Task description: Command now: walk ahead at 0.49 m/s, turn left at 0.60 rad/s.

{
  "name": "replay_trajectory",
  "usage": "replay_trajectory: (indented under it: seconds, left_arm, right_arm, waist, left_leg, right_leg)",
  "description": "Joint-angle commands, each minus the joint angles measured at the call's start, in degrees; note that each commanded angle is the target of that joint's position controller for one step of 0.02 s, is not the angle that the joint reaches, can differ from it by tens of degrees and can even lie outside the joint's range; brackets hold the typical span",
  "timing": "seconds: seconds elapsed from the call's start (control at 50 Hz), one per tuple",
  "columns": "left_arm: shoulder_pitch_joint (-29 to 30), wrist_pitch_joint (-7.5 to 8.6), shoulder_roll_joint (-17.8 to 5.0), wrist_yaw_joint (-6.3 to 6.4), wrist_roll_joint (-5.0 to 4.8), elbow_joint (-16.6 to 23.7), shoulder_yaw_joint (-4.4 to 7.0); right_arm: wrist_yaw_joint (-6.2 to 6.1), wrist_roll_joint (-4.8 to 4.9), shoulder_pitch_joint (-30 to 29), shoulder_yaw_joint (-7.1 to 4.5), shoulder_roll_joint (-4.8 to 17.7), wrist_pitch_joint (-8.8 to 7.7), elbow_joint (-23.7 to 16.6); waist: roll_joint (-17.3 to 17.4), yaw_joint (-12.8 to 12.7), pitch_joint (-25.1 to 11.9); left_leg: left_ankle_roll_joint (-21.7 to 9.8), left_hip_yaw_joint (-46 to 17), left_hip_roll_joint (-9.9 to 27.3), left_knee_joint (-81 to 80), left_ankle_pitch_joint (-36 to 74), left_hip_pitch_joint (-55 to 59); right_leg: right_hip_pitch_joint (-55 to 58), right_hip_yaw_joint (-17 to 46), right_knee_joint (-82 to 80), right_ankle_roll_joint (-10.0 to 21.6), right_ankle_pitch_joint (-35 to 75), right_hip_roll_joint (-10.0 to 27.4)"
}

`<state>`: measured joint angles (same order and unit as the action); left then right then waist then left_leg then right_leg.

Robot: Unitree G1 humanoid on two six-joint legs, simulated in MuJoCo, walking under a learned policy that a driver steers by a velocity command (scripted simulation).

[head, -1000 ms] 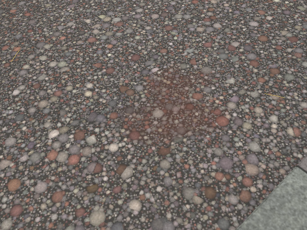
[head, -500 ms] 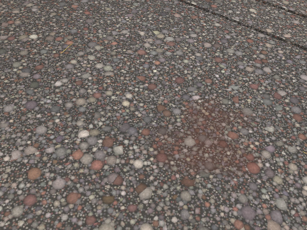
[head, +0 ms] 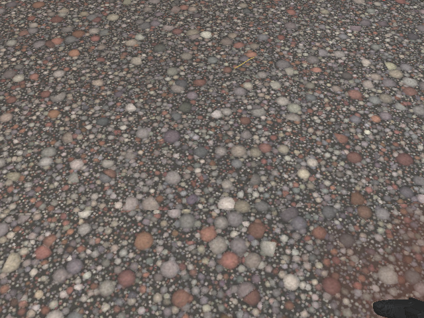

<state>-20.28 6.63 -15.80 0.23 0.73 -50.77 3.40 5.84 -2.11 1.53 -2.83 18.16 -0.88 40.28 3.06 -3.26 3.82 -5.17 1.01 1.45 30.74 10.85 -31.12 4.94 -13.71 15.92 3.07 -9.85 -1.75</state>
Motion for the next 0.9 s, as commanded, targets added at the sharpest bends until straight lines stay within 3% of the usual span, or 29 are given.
replay_trajectory:
  seconds: [0.02, 0.06, 0.08, 0.1, 0.12, 0.14, 0.16, 0.18, 0.22, 0.26, 0.3, 0.4, 0.44, 0.5, 0.52, 0.54, 0.56, 0.58, 0.6, 0.62, 0.64, 0.66, 0.68, 0.72, 0.76, 0.86, 0.9]
  left_arm:
    - [5.2, 0.52, -9.0, 0.39, -0.09, 3.7, 1.66]
    - [5.3, -0.06, -9.9, 0.01, -0.97, 4.5, 1.77]
    - [3.6, -0.48, -10.3, -0.42, -1.56, 4.6, 1.78]
    - [-0.6, -0.84, -5.2, -0.63, -0.17, 6.0, 0.70]
    - [-5.4, -2.11, -5.0, 0.29, 0.65, 7.2, 0.01]
    - [0.5, -2.31, -7.4, 0.65, 0.73, 9.1, 0.07]
    - [4.6, -2.06, -8.3, 0.43, 1.24, 9.5, -0.16]
    - [6.4, -2.39, -8.9, 0.10, 1.52, 9.5, 0.08]
    - [6.5, -4.57, -8.2, -0.40, 2.42, 8.9, -0.17]
    - [7.3, -5.56, -6.5, -0.98, 2.39, 8.9, -0.58]
    - [10.6, -5.53, -4.9, -1.35, 2.14, 9.9, -1.07]
    - [20.7, -4.78, -4.9, -1.72, 1.29, 13.0, -1.35]
    - [23.3, -4.58, -4.9, -1.78, 0.98, 13.9, -1.52]
    - [20.3, -4.10, -6.9, -1.49, 0.45, 13.2, -0.85]
    - [17.4, -3.78, -7.8, -1.15, 0.36, 12.4, -0.48]
    - [11.5, -3.24, -8.7, -0.66, 0.53, 10.5, 0.01]
    - [4.3, -2.35, -10.5, -0.10, 1.21, 8.4, 0.78]
    - [-4.7, -1.92, -14.4, 0.66, 2.60, 8.0, 1.56]
    - [-3.1, -2.66, -19.1, 0.95, 2.79, 8.9, 2.35]
    - [0.1, -3.39, -14.9, 0.67, 1.54, 8.6, 2.36]
    - [3.5, -3.35, -9.4, 0.29, 1.10, 9.5, 1.12]
    - [5.5, -3.21, -7.0, -0.07, 1.32, 9.2, 0.41]
    - [5.0, -2.86, -6.3, -0.11, 1.35, 8.4, 0.04]
    - [2.6, -1.54, -6.3, -0.48, 0.85, 6.1, -0.07]
    - [0.6, -0.41, -6.0, -0.99, 0.09, 4.4, -0.11]
    - [-1.8, -1.06, -5.0, -1.04, -0.33, 1.5, -0.58]
    - [-4.6, -1.18, -5.9, -0.89, -0.53, 0.0, -0.51]
  right_arm:
    - [-0.36, -0.87, 2.4, -1.04, 4.3, -0.33, -1.1]
    - [-1.46, -1.27, 11.4, -2.03, 5.7, -0.53, 2.4]
    - [-2.65, -2.80, 18.6, -2.58, 6.9, -1.28, 4.8]
    - [-3.43, -2.74, 21.6, -3.58, 11.5, -1.78, 5.5]
    - [-3.68, -0.57, 24.5, -3.85, 13.9, -2.15, 4.1]
    - [-4.91, 0.83, 26.4, -4.66, 14.3, -1.58, 3.5]
    - [-5.87, 1.53, 22.2, -3.75, 11.2, -1.28, 3.5]
    - [-6.09, 1.88, 18.8, -3.20, 9.7, -1.21, 3.6]
    - [-6.04, 2.11, 17.4, -2.27, 7.5, -1.50, 3.7]
    - [-5.68, 1.80, 17.1, -2.30, 7.8, -2.11, 4.1]
    - [-5.48, 1.65, 18.0, -2.76, 8.9, -2.36, 5.0]
    - [-5.62, 2.12, 22.3, -2.98, 7.8, -2.38, 7.0]
    - [-5.82, 1.46, 23.0, -3.16, 8.0, -2.17, 7.3]
    - [-6.42, 0.74, 21.5, -3.61, 9.1, -2.11, 6.6]
    - [-6.48, 0.56, 20.6, -3.81, 9.7, -2.14, 6.3]
    - [-6.29, 0.47, 19.7, -3.83, 9.8, -2.25, 6.1]
    - [-5.85, 0.80, 20.2, -3.43, 8.3, -2.63, 6.4]
    - [-5.61, 1.60, 21.7, -1.98, 2.9, -2.92, 5.2]
    - [-5.79, 2.50, 29.9, -1.36, 0.2, -2.94, 3.7]
    - [-6.47, 0.81, 27.5, -1.55, 4.5, -1.97, 5.7]
    - [-5.92, 0.39, 21.7, -1.81, 5.9, -1.68, 5.7]
    - [-5.15, 0.27, 18.6, -1.80, 5.4, -1.62, 5.4]
    - [-4.49, -0.10, 17.7, -1.72, 4.7, -1.32, 5.4]
    - [-3.80, -0.45, 18.0, -1.20, 3.2, -0.54, 5.8]
    - [-3.66, -0.25, 16.1, -0.90, 2.6, -0.51, 5.4]
    - [-2.68, -0.10, 2.8, 1.24, 0.1, -1.05, 1.8]
    - [-2.41, -0.01, -2.2, 2.26, -1.0, -1.34, 0.6]
  waist:
    - [-4.5, 4.6, 0.6]
    - [-1.4, 7.9, -4.1]
    - [2.5, 10.2, -4.6]
    - [12.9, 7.2, -7.9]
    - [9.2, 6.2, -17.1]
    - [6.6, 10.5, -20.0]
    - [0.6, 8.6, -13.4]
    - [-0.4, 6.3, -8.9]
    - [-2.4, 3.4, -6.5]
    - [-3.4, 2.4, -5.7]
    - [-3.0, 2.9, -4.9]
    - [-1.4, 6.8, -2.8]
    - [-0.5, 7.9, -1.7]
    - [0.7, 6.2, -0.9]
    - [0.9, 4.8, -1.0]
    - [-0.8, 1.9, -2.8]
    - [-4.4, -1.4, -6.9]
    - [-11.9, -3.7, -15.1]
    - [-22.9, 2.2, -18.3]
    - [-14.9, 2.4, -12.0]
    - [-7.5, 1.7, -4.5]
    - [-5.6, 2.0, -1.6]
    - [-7.8, 2.5, -1.1]
    - [-10.9, 3.2, -2.2]
    - [-10.2, 3.7, -3.0]
    - [-8.9, 2.1, -0.7]
    - [-8.6, 0.6, 0.0]
  left_leg:
    - [-2.0, 0.9, -0.4, -2.3, -2.5, 9.6]
    - [-3.8, 3.7, -5.3, -3.1, -9.0, 19.1]
    - [-6.4, 2.7, -6.1, -7.8, -7.1, 28.0]
    - [-11.6, -12.0, 8.7, 2.8, 23.4, 45.7]
    - [-19.4, -28.0, 17.9, 4.6, 37.9, 56.8]
    - [-21.5, -33.4, 18.5, -3.9, 17.3, 56.7]
    - [-18.0, -31.1, 15.8, -9.3, 1.9, 48.9]
    - [-16.0, -29.3, 13.7, -11.4, 0.9, 40.0]
    - [-14.6, -26.1, 11.0, -13.7, 4.6, 29.2]
    - [-13.7, -23.2, 8.3, -15.2, 5.3, 24.2]
    - [-12.7, -20.4, 5.8, -15.7, 7.1, 22.1]
    - [-9.0, -19.9, 2.8, -14.2, -1.1, 25.2]
    - [-7.7, -21.4, 2.8, -12.9, -5.0, 25.0]
    - [-5.3, -25.4, 3.8, -9.3, -9.5, 23.1]
    - [-4.6, -26.2, 3.8, -6.6, -8.8, 22.5]
    - [-3.6, -25.2, 1.9, 0.3, -6.7, 21.5]
    - [-2.3, -21.4, -2.3, 12.3, -7.8, 18.6]
    - [-1.2, -15.4, -6.6, 30.4, -24.6, 11.4]
    - [0.7, -10.1, -12.7, 41.0, -48.3, -3.7]
    - [0.5, -8.9, -6.7, 45.3, -42.3, -10.6]
    - [0.5, -8.7, -4.4, 43.9, -36.0, -9.9]
    - [0.8, -8.3, -3.0, 40.4, -32.0, -7.1]
    - [1.0, -8.5, -2.0, 37.7, -30.5, -4.5]
    - [1.5, -7.7, -2.7, 36.0, -29.5, -1.4]
    - [1.7, -8.4, -3.2, 33.9, -26.2, -4.0]
    - [3.5, -2.0, -1.8, 14.6, -15.2, -3.2]
    - [3.3, 1.8, -1.3, 7.6, -12.7, 0.1]
  right_leg:
    - [-6.6, 4.4, 0.7, 2.4, 22.0, 15.1]
    - [-8.1, 1.8, 19.5, 2.9, 36.9, 13.3]
    - [-14.6, 0.8, 37.1, 1.5, 32.7, 10.3]
    - [-34.4, 2.0, 58.1, -0.4, -20.7, 3.0]
    - [-45.8, 11.1, 68.7, -2.6, -27.6, 1.6]
    - [-51.8, 15.5, 70.0, -3.5, -22.3, 1.7]
    - [-52.2, 17.4, 62.3, -3.5, -16.2, 5.6]
    - [-48.0, 16.8, 56.6, -3.9, -13.5, 6.9]
    - [-40.0, 16.6, 50.7, -5.3, -14.1, 8.0]
    - [-37.0, 15.9, 44.2, -5.9, -12.1, 7.9]
    - [-36.3, 14.6, 38.1, -6.0, -6.0, 7.2]
    - [-38.5, 15.5, 24.8, -5.2, 10.5, 5.6]
    - [-35.8, 15.7, 19.3, -5.1, 11.3, 4.4]
    - [-27.2, 17.5, 14.1, -4.1, 8.8, 3.7]
    - [-23.8, 17.6, 13.3, -3.6, 6.0, 3.4]
    - [-17.1, 16.9, 11.1, -2.9, 4.4, 2.3]
    - [-7.2, 18.0, 9.9, -2.0, 1.8, 4.0]
    - [4.6, 31.1, 9.7, 0.1, -10.2, 17.0]
    - [12.4, 58.2, 1.3, 6.7, -10.8, 29.1]
    - [6.2, 61.6, -1.1, 8.9, -24.1, 27.8]
    - [-1.8, 50.9, -2.4, 7.5, -22.8, 23.8]
    - [-7.5, 41.7, -2.3, 6.0, -13.4, 20.1]
    - [-10.5, 35.5, -2.5, 5.1, -3.6, 17.7]
    - [-12.1, 29.4, -2.5, 5.2, 10.5, 15.4]
    - [-9.6, 25.6, -2.5, 5.9, 20.4, 15.1]
    - [-10.6, 16.9, -5.8, 5.3, 23.5, 11.6]
    - [-10.6, 16.0, -6.5, 5.2, 24.2, 11.7]
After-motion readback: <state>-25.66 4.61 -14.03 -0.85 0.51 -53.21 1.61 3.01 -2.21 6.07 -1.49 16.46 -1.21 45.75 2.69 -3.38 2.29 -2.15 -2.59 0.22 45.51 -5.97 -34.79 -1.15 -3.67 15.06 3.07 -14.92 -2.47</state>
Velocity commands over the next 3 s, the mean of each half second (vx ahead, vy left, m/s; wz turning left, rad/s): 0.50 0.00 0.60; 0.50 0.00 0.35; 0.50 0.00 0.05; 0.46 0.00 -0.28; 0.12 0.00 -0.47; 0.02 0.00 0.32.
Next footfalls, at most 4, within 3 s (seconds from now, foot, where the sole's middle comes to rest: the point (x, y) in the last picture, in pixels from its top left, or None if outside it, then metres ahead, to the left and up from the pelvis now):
0.08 left None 0.22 0.07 -0.81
0.58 right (249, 294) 0.54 -0.06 -0.83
1.06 left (168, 242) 0.71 0.23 -0.83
1.62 right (187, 166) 1.07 0.19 -0.86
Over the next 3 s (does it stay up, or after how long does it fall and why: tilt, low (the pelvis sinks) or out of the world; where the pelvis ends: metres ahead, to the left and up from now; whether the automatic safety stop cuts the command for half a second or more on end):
stays up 1.15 0.32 -0.09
